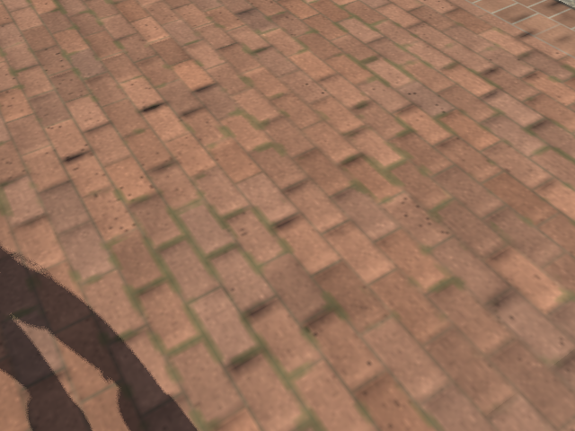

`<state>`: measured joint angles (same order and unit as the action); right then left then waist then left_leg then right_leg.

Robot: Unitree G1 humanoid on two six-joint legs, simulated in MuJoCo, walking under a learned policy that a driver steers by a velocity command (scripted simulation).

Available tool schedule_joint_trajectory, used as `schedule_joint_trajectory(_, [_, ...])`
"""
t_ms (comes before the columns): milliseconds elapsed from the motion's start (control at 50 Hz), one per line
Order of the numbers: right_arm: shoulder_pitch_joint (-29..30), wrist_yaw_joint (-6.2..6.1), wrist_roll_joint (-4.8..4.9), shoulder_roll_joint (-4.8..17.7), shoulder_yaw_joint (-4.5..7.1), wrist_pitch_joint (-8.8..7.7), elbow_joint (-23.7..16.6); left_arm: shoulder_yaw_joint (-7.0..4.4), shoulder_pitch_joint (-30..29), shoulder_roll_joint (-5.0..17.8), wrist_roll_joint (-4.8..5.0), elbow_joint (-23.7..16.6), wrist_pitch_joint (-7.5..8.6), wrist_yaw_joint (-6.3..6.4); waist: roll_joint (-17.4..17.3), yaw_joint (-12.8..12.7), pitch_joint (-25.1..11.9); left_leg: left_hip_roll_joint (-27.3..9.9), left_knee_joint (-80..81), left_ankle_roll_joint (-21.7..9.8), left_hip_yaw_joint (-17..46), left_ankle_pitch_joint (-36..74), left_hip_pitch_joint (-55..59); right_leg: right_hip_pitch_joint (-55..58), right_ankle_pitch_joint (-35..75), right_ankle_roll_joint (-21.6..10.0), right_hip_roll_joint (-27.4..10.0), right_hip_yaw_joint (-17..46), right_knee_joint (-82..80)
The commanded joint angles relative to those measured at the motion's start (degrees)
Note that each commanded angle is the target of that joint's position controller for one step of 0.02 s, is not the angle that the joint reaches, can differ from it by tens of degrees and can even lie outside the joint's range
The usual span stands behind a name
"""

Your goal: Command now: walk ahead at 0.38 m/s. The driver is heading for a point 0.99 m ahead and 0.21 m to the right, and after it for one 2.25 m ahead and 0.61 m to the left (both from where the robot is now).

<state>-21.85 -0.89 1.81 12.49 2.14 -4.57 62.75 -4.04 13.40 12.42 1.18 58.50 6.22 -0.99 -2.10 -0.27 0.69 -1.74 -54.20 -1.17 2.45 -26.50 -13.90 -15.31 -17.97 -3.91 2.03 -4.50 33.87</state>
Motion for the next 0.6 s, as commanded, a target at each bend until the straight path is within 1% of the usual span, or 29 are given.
schedule_joint_trajectory(20, [6.9,0.78,1.09,4.7,0.96,-2.57,-7.0,0.15,8.7,5.0,-0.78,0.4,0.73,-0.44,6.7,-2.6,1.7,-2.7,-21.0,-3.7,3.1,5.0,-31.2,20.0,3.9,-11.0,-21.1,31.9,-22.4])
schedule_joint_trajectory(40, [7.4,0.74,0.74,4.6,1.37,-2.49,-7.0,0.6,6.4,4.7,-0.72,-0.4,0.68,-0.66,4.3,-1.4,3.0,-4.5,-17.5,-4.1,2.3,9.5,-30.7,17.3,6.3,-9.4,-18.8,26.1,-23.6])
schedule_joint_trajectory(60, [7.7,0.59,0.21,5.5,2.09,-2.06,-6.9,1.18,5.7,3.5,-0.83,-0.6,0.48,-0.65,4.4,-0.7,3.3,-5.8,-14.1,-4.1,1.4,12.3,-28.4,15.2,10.1,-7.6,-16.2,20.8,-24.5])
schedule_joint_trajectory(80, [7.4,0.68,0.04,5.0,2.31,-1.57,-6.8,1.46,6.5,3.1,-1.07,-0.2,0.1,-0.5,5.6,-0.3,3.0,-6.0,-11.7,-3.5,0.4,13.9,-26.3,13.9,13.1,-6.8,-14.6,17.4,-25.1])
schedule_joint_trajectory(100, [7.7,0.8,-0.14,4.1,2.34,-1.12,-6.8,1.53,8.2,3.5,-1.22,0.3,-0.13,-0.19,5.9,-0.3,2.9,-5.9,-10.0,-2.8,-0.7,15.2,-26.0,13.6,16.2,-6.8,-13.8,15.3,-25.4])
schedule_joint_trajectory(120, [9.0,0.83,-0.35,3.6,2.34,-0.75,-7.3,1.5,9.6,4.3,-1.31,0.8,-0.26,0.2,5.6,-0.4,3.2,-5.8,-8.0,-2.0,-1.4,16.5,-26.9,13.6,18.3,-7.0,-13.6,14.0,-25.9])
schedule_joint_trajectory(160, [14.3,0.73,-0.65,2.8,2.09,-0.42,-9.5,1.25,10.9,6.3,-1.46,0.8,-0.43,0.97,4.9,-1.1,4.6,-5.8,-1.0,-0.6,-1.9,19.7,-29.3,13.1,19.3,-7.7,-14.1,13.1,-27.2])
schedule_joint_trajectory(200, [19.6,0.89,-0.74,2.2,1.65,-0.46,-11.5,1.1,11.0,7.1,-1.54,0.5,-0.65,1.54,5.2,-2.1,5.5,-5.1,7.5,0.2,-2.3,24.0,-28.5,11.8,18.1,-7.5,-13.8,11.6,-28.2])
schedule_joint_trajectory(240, [23.1,1.29,-0.52,2.5,1.4,-0.54,-12.6,0.8,12.0,7.8,-1.28,0.5,-0.66,1.76,6.1,-2.9,6.1,-3.9,13.6,0.4,-3.1,27.4,-26.4,11.3,16.9,-7.3,-13.7,10.1,-29.0])
schedule_joint_trajectory(300, [27.3,2.09,-0.18,3.1,1.08,-0.72,-14.1,0.43,14.1,7.7,-0.53,1.4,-0.77,1.82,6.1,-3.6,7.6,-3.3,18.4,-0.4,-3.3,28.8,-25.6,13.6,16.4,-7.2,-15.2,9.0,-28.8])
schedule_joint_trajectory(340, [29.0,2.76,-0.08,3.7,1.0,-1.05,-15.2,0.1,14.3,7.8,-0.24,1.8,-1.04,1.92,6.1,-3.2,8.1,-3.2,20.8,-1.7,-2.8,27.4,-25.5,16.9,17.9,-6.7,-16.7,8.5,-27.4])
schedule_joint_trajectory(360, [29.1,3.07,-0.07,4.2,1.1,-1.25,-15.5,-0.15,14.0,8.1,-0.18,1.8,-1.22,1.96,6.3,-2.6,7.7,-2.9,21.8,-2.5,-3.0,25.9,-24.4,18.3,19.8,-6.3,-17.3,8.2,-26.1])
schedule_joint_trajectory(380, [28.0,3.3,-0.05,5.0,1.39,-1.43,-15.6,-0.41,13.3,8.6,-0.17,1.7,-1.42,1.96,6.7,-1.5,6.6,-2.1,22.7,-3.3,-3.5,24.2,-21.6,19.3,24.1,-5.7,-17.6,7.8,-24.1])
schedule_joint_trajectory(400, [25.2,3.35,-0.08,6.3,2.01,-1.58,-15.1,-0.66,12.3,9.4,-0.27,1.4,-1.62,1.95,7.8,0.4,4.3,-0.5,23.0,-4.2,-4.8,22.5,-16.2,19.7,33.4,-5.1,-17.4,7.1,-20.4])
schedule_joint_trajectory(420, [19.0,3.18,-0.12,8.1,3.12,-1.6,-13.5,-0.71,11.3,9.6,-0.5,1.1,-1.96,1.92,8.4,3.8,0.1,1.7,22.9,-5.3,-6.4,21.4,-7.5,19.0,43.7,-4.1,-15.9,5.5,-12.6])
schedule_joint_trajectory(440, [8.1,2.83,-0.02,10.7,4.63,-1.44,-10.1,-0.23,10.6,8.5,-0.86,0.6,-2.26,1.89,7.8,8.6,-6.1,2.4,22.5,-7.0,-6.4,21.0,6.9,13.7,46.3,-2.3,-12.9,3.3,0.3])
schedule_joint_trajectory(460, [-2.4,2.19,-0.74,15.8,5.85,-1.19,-8.0,0.83,11.7,6.2,-1.95,-0.9,-2.23,1.72,-1.2,10.7,-14.9,-10.1,23.1,-10.7,9.5,16.9,24.7,-0.4,26.5,-0.1,-8.5,1.1,21.0])
schedule_joint_trajectory(480, [-4.5,2.88,-1.65,17.2,5.62,-1.29,-7.2,2.89,18.5,-2.2,-0.75,-0.8,-0.76,1.03,-16.0,5.8,-23.0,-21.3,34.9,-19.1,39.2,1.7,38.1,-19.1,-13.4,2.4,2.1,6.8,38.5])
schedule_joint_trajectory(500, [-1.0,3.12,-1.2,11.9,4.12,-1.76,-7.6,1.52,13.2,4.0,0.99,-1.1,0.71,0.93,-9.7,6.9,-17.5,-19.3,39.5,-16.0,40.4,-2.2,33.5,-25.1,-13.3,0.8,-0.8,13.1,45.3])
schedule_joint_trajectory(520, [4.7,3.08,-0.89,9.2,3.27,-2.14,-8.7,0.7,7.6,7.2,1.92,-3.1,1.45,0.94,-6.6,5.6,-9.6,-17.9,39.9,-13.3,31.2,2.0,25.3,-28.2,-7.8,-0.4,-3.8,11.2,45.6])
schedule_joint_trajectory(540, [10.2,3.23,-1.21,7.7,2.57,-2.41,-10.0,0.5,5.0,7.7,1.47,-3.7,1.54,1.53,-0.7,3.3,-6.3,-16.2,41.0,-12.1,23.7,9.8,16.1,-24.8,-1.6,-0.7,-7.3,9.9,42.8])
schedule_joint_trajectory(560, [12.8,3.48,-1.88,6.1,2.16,-2.64,-10.2,-0.07,4.3,7.3,0.46,-3.7,1.07,2.01,0.4,1.4,-3.9,-14.0,42.4,-11.4,18.1,15.0,8.9,-21.6,1.8,-0.6,-9.3,9.4,39.5])
schedule_joint_trajectory(580, [13.3,3.61,-2.46,4.9,1.73,-2.77,-9.8,-0.21,6.0,6.2,0.19,-3.5,0.21,2.07,-1.1,-0.5,-3.7,-12.2,43.8,-10.9,14.4,17.0,5.1,-17.9,3.7,-0.8,-10.8,9.9,37.4])
schedule_joint_trajectory(600, [12.5,3.59,-2.45,4.4,1.58,-2.71,-9.1,-0.23,7.1,5.0,0.25,-3.2,-0.51,2.11,-1.9,-1.2,-3.2,-11.1,45.1,-11.1,12.2,17.9,3.3,-16.6,4.1,-0.7,-11.2,9.6,35.6])
